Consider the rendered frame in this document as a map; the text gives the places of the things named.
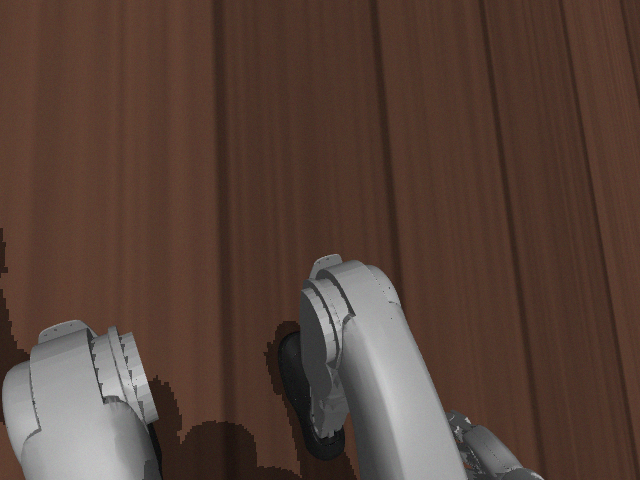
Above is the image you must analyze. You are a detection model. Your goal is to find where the left robot foot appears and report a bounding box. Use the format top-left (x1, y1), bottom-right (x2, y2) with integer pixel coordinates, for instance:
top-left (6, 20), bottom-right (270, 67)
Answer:
top-left (147, 423), bottom-right (163, 480)

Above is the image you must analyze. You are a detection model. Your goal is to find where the right robot foot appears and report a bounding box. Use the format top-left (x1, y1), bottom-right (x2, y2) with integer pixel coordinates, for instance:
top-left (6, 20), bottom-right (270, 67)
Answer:
top-left (278, 331), bottom-right (345, 461)

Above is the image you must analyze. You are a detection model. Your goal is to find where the right robot hand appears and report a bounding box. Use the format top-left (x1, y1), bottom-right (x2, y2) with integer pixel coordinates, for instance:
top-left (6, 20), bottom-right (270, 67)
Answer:
top-left (445, 410), bottom-right (524, 480)

